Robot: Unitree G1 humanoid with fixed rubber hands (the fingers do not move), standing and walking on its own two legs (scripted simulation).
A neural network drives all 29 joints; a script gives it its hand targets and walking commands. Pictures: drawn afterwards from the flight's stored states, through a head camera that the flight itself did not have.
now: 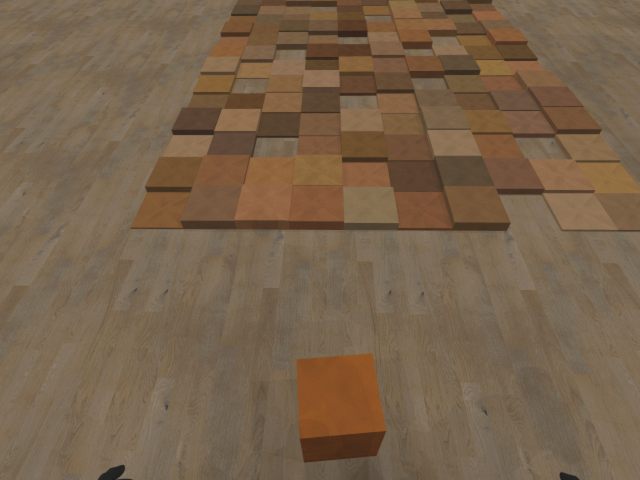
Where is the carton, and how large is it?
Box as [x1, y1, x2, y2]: [296, 353, 385, 462]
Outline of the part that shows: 371,353 296,359 299,433 304,462 369,456 376,454 385,432 385,426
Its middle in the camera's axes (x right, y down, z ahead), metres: +0.05 +0.48 +1.08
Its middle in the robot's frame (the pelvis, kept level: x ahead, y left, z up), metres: +0.41 -0.01 -0.66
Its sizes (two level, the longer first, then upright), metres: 0.210 0.200 0.250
